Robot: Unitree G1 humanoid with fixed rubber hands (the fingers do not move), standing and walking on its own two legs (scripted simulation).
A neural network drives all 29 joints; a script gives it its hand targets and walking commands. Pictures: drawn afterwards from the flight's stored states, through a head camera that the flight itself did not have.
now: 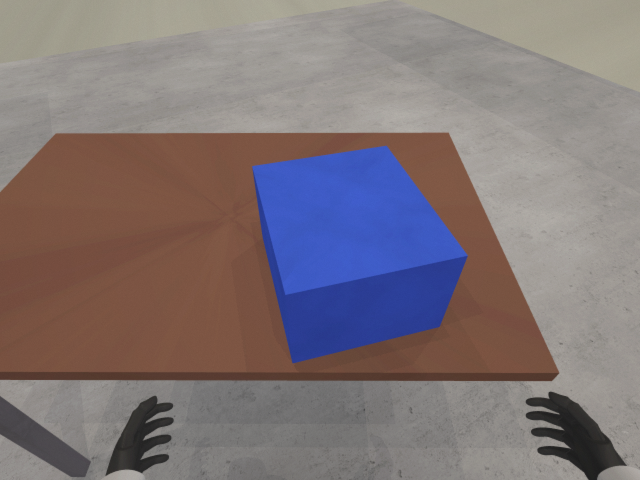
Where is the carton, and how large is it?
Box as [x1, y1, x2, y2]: [252, 146, 467, 362]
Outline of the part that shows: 386,146 252,166 263,240 292,362 437,327 440,324 467,255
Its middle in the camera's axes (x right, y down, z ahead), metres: +0.04 +0.01 +0.65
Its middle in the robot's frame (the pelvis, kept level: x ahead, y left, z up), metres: +0.48 -0.03 +0.01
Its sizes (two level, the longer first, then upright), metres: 0.285 0.248 0.173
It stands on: a table, 0.71 m high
